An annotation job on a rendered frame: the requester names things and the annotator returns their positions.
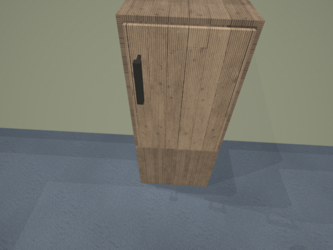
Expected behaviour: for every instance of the cupboard door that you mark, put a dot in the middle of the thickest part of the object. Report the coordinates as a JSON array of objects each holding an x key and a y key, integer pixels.
[{"x": 190, "y": 78}]

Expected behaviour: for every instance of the handle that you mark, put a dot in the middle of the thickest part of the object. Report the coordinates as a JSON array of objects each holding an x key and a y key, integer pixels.
[{"x": 138, "y": 79}]

